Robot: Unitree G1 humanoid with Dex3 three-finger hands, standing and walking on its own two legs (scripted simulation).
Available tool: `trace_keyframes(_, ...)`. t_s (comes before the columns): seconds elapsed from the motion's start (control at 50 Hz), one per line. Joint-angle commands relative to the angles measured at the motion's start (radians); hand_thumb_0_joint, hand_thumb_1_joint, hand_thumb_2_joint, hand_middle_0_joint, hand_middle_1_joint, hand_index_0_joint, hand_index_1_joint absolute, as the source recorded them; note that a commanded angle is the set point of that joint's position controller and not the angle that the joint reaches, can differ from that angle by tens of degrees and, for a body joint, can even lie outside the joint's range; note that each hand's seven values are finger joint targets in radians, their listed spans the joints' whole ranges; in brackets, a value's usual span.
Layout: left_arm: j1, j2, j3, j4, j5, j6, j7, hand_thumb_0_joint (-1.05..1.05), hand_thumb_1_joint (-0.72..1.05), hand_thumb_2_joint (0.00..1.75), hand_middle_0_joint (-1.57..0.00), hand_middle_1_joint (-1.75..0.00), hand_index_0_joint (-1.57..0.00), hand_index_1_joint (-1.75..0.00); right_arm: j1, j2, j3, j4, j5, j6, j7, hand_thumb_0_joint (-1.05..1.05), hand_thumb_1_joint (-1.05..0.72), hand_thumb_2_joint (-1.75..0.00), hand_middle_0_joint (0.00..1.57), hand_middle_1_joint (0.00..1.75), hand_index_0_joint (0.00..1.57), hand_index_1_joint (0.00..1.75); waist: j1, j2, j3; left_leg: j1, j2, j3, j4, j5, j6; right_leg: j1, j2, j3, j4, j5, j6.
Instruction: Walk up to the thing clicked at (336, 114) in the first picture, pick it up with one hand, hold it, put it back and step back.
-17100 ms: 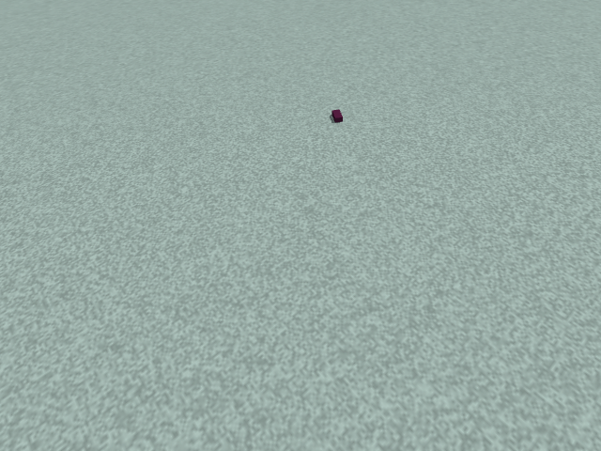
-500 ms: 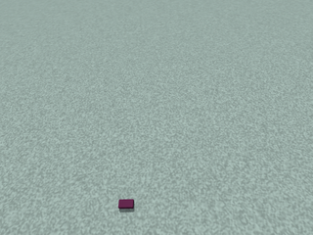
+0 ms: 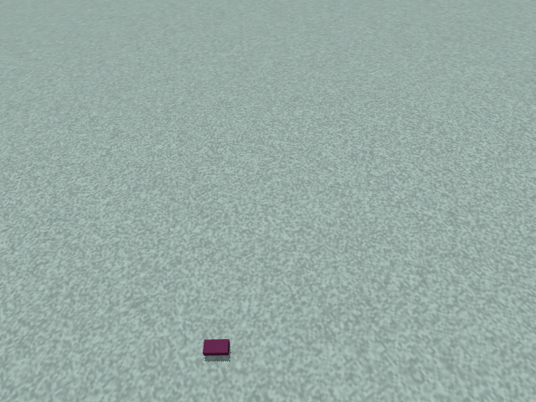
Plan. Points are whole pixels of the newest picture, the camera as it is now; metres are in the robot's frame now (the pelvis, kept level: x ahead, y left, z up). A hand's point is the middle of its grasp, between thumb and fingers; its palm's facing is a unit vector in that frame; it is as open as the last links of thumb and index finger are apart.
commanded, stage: rise first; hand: left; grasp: from above
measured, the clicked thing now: (216, 347) +0.45 +0.25 -0.77
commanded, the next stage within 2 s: none
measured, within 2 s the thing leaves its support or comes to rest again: neither
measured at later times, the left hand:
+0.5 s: hand out of the picture +0.14 +0.26 -0.20, palm faces -0.09 -0.91 -0.40, open 12.1 cm
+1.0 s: hand out of the picture +0.13 +0.27 -0.24, palm faces -0.19 -0.86 -0.48, open 13.0 cm
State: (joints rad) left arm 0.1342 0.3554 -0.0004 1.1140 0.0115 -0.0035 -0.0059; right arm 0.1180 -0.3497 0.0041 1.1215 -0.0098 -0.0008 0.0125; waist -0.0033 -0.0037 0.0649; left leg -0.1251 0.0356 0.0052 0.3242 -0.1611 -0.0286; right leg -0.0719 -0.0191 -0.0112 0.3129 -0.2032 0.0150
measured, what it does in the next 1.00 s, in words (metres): lowers itself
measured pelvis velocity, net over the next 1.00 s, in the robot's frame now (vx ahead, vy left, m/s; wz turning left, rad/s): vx -0.01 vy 0.01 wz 0.00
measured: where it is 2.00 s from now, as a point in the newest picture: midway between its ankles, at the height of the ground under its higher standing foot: outside the picture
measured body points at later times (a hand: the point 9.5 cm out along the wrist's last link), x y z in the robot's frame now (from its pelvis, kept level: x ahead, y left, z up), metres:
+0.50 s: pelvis -0.01 +0.01 -0.05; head +0.07 +0.01 +0.40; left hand +0.14 +0.31 -0.17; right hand +0.11 -0.25 -0.16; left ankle +0.01 +0.14 -0.75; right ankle -0.02 -0.13 -0.75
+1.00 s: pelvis -0.01 +0.01 -0.11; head +0.10 +0.03 +0.33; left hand +0.14 +0.31 -0.21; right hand +0.17 -0.24 -0.19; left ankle +0.01 +0.14 -0.75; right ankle -0.02 -0.13 -0.75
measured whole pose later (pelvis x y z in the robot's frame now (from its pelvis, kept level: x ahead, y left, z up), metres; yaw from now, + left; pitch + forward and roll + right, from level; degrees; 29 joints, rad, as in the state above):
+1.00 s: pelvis -0.01 +0.01 -0.11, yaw +0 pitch +19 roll -2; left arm 0.26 0.32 0.13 0.41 0.26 0.24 0.00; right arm 0.18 -0.23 -0.03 0.55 0.00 -0.14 -0.02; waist -0.03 0.01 -0.12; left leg -1.00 0.05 -0.04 1.19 -0.53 -0.02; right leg -0.92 -0.01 -0.03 1.15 -0.57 0.02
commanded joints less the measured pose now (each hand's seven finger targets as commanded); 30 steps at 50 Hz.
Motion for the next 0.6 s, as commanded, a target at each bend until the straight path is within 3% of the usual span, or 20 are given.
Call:
trace_keyframes(0.0, -0.379, 0.039, 0.035, -0.411, -0.05, -0.122, 0.03, 0.0, 0.77, 0.9, -0.32, -0.38, -0.27, -0.39, -0.026, -0.048, -0.002, -0.328, 0.073, -0.078, -0.041, 0.0, -0.98, -0.92, 0.2, 0.3, 0.2, 0.3, -0.117, 0.072, -0.019, -0.09, -0.042, 0.049, 0.031, -0.027, 0.033, -0.263, 0.012, 0.001, 0.023, 0.062, -0.023)
trace_keyframes(0.02, -0.459, 0.1, 0.058, -0.34, -0.048, -0.112, 0.034, 0.0, 0.69, 0.92, -0.29, -0.44, -0.24, -0.47, 0.026, -0.076, -0.008, -0.279, 0.075, -0.079, -0.052, 0.0, -0.9, -0.9, 0.2, 0.3, 0.2, 0.3, -0.082, 0.025, -0.058, -0.081, -0.044, 0.046, 0.045, -0.049, 0.036, -0.208, 0.01, -0.011, 0.023, 0.026, -0.02)
trace_keyframes(0.04, -0.305, 0.205, 0.13, -0.179, -0.023, -0.074, 0.043, 0.0, 0.61, 0.94, -0.28, -0.48, -0.22, -0.54, 0.054, -0.108, -0.022, -0.263, 0.071, -0.07, -0.059, 0.0, -0.9, -0.9, 0.2, 0.3, 0.2, 0.3, -0.064, -0.02, -0.043, -0.12, -0.046, 0.041, 0.062, -0.066, 0.04, -0.222, 0.017, -0.025, 0.028, -0.012, -0.024)
trace_keyframes(0.06, -0.22, 0.192, 0.139, -0.1, -0.016, -0.054, 0.031, 0.0, 0.53, 0.86, -0.31, -0.54, -0.27, -0.58, 0.062, -0.105, -0.036, -0.286, 0.071, -0.062, -0.057, 0.0, -0.89, -0.9, 0.2, 0.3, 0.2, 0.3, -0.033, -0.023, -0.043, -0.148, -0.042, 0.043, 0.089, -0.049, 0.038, -0.229, 0.019, -0.03, 0.055, -0.016, -0.026)
trace_keyframes(0.08, -0.268, 0.195, 0.135, -0.103, 0.005, -0.05, 0.019, 0.0, 0.45, 0.84, -0.3, -0.6, -0.28, -0.62, 0.077, -0.107, -0.049, -0.308, 0.061, -0.062, -0.06, 0.0, -0.88, -0.89, 0.2, 0.3, 0.2, 0.3, -0.039, -0.05, -0.088, -0.155, -0.041, 0.043, 0.122, -0.037, 0.043, -0.243, 0.023, -0.026, 0.083, -0.01, -0.026)
trace_keyframes(0.1, -0.322, 0.241, 0.159, -0.135, 0.021, -0.061, 0.012, 0.0, 0.37, 0.83, -0.29, -0.67, -0.28, -0.69, 0.094, -0.106, -0.063, -0.317, 0.06, -0.069, -0.068, 0.0, -0.88, -0.89, 0.2, 0.3, 0.2, 0.3, -0.031, -0.03, -0.162, -0.149, -0.039, 0.036, 0.147, -0.001, 0.042, -0.242, 0.019, -0.022, 0.119, 0.04, -0.024)
trace_keyframes(0.14, -0.199, 0.223, 0.182, -0.04, 0.081, -0.04, -0.013, 0.0, 0.22, 0.78, -0.3, -0.75, -0.31, -0.74, 0.131, -0.103, -0.084, -0.344, 0.041, -0.075, -0.063, 0.0, -0.88, -0.89, 0.2, 0.3, 0.2, 0.3, -0.026, -0.032, -0.241, -0.196, -0.046, 0.028, 0.227, 0.057, 0.04, -0.267, 0.017, -0.022, 0.202, 0.103, -0.025)
trace_keyframes(0.16, -0.158, 0.226, 0.204, -0.035, 0.115, -0.031, -0.024, 0.0, 0.15, 0.79, -0.29, -0.77, -0.3, -0.76, 0.142, -0.098, -0.097, -0.36, 0.03, -0.076, -0.055, 0.0, -0.88, -0.89, 0.2, 0.3, 0.2, 0.3, 0.002, -0.015, -0.285, -0.223, -0.051, 0.026, 0.264, 0.084, 0.037, -0.269, 0.017, -0.022, 0.241, 0.116, -0.029)
trace_keyframes(0.2, -0.091, 0.215, 0.224, -0.113, 0.133, -0.011, -0.021, 0.0, 0.0, 0.75, -0.32, -0.79, -0.33, -0.78, 0.142, -0.082, -0.105, -0.415, 0.029, -0.078, -0.049, 0.0, -0.88, -0.89, 0.2, 0.3, 0.2, 0.3, 0.039, 0.055, -0.352, -0.206, -0.057, 0.028, 0.273, 0.117, 0.023, -0.258, 0.021, -0.023, 0.267, 0.122, -0.034)
trace_keyframes(0.26, -0.087, 0.147, 0.186, -0.178, 0.145, 0.054, 0.001, 0.0, -0.22, 0.77, -0.33, -0.79, -0.33, -0.8, 0.109, -0.073, -0.099, -0.478, 0.036, -0.077, -0.044, 0.0, -0.87, -0.89, 0.2, 0.3, 0.2, 0.3, 0.023, 0.065, -0.295, -0.246, -0.045, 0.015, 0.273, 0.073, 0.014, -0.339, 0.031, -0.034, 0.277, 0.055, -0.037)
trace_keyframes(0.28, -0.114, 0.145, 0.178, -0.196, 0.149, 0.075, 0.005, 0.0, -0.27, 0.78, -0.34, -0.78, -0.33, -0.79, 0.094, -0.073, -0.098, -0.501, 0.039, -0.079, -0.041, 0.0, -0.88, -0.89, 0.2, 0.3, 0.2, 0.3, 0.013, 0.039, -0.255, -0.287, -0.039, 0.011, 0.283, 0.03, 0.017, -0.365, 0.033, -0.039, 0.281, 0.014, -0.035)
trace_keyframes(0.32, -0.146, 0.174, 0.19, -0.277, 0.157, 0.107, 0.015, 0.0, -0.32, 0.78, -0.34, -0.8, -0.33, -0.81, 0.085, -0.073, -0.102, -0.54, 0.041, -0.084, -0.038, 0.0, -0.91, -0.9, 0.2, 0.3, 0.2, 0.3, 0.004, 0.031, -0.279, -0.311, -0.032, 0.01, 0.317, -0.004, 0.02, -0.4, 0.033, -0.038, 0.314, -0.022, -0.033)
trace_keyframes(0.38, -0.12, 0.15, 0.188, -0.329, 0.165, 0.135, 0.019, 0.0, -0.36, 0.79, -0.34, -0.81, -0.32, -0.82, 0.102, -0.066, -0.1, -0.568, 0.039, -0.103, -0.035, 0.0, -0.92, -0.9, 0.2, 0.3, 0.2, 0.3, -0.012, 0.008, -0.265, -0.365, -0.027, 0.004, 0.37, -0.046, 0.024, -0.464, 0.036, -0.041, 0.366, -0.061, -0.03)
trace_keyframes(0.46, -0.102, 0.171, 0.22, -0.476, 0.177, 0.123, 0.023, 0.0, -0.33, 0.78, -0.35, -0.78, -0.34, -0.8, 0.117, -0.053, -0.105, -0.591, 0.033, -0.132, -0.04, 0.0, -0.91, -0.9, 0.2, 0.3, 0.2, 0.3, -0.011, 0.025, -0.341, -0.404, -0.025, 0.005, 0.461, -0.028, 0.026, -0.517, 0.03, -0.027, 0.453, -0.042, -0.025)
trace_keyframes(0.56, -0.018, 0.163, 0.211, -0.587, 0.209, 0.133, 0.019, 0.0, -0.35, 0.8, -0.34, -0.79, -0.31, -0.81, 0.124, -0.046, -0.106, -0.61, 0.024, -0.157, -0.054, 0.0, -0.9, -0.9, 0.2, 0.3, 0.2, 0.3, -0.025, 0.063, -0.406, -0.426, -0.018, 0.001, 0.556, 0.036, 0.03, -0.58, 0.025, -0.015, 0.539, 0.02, -0.021)
trace_keyframes(0.58, -0.001, 0.18, 0.229, -0.619, 0.213, 0.138, 0.02, 0.0, -0.36, 0.81, -0.34, -0.78, -0.31, -0.81, 0.12, -0.044, -0.107, -0.615, 0.023, -0.159, -0.056, 0.0, -0.91, -0.9, 0.2, 0.3, 0.2, 0.3, -0.014, 0.078, -0.413, -0.434, -0.019, 0.001, 0.569, 0.044, 0.032, -0.582, 0.024, -0.015, 0.546, 0.027, -0.021)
